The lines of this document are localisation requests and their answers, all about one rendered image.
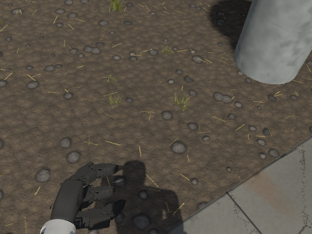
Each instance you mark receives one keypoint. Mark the robot left forearm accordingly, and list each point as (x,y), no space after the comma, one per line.
(58,226)

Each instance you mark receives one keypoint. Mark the robot left hand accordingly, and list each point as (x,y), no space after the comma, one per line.
(73,197)

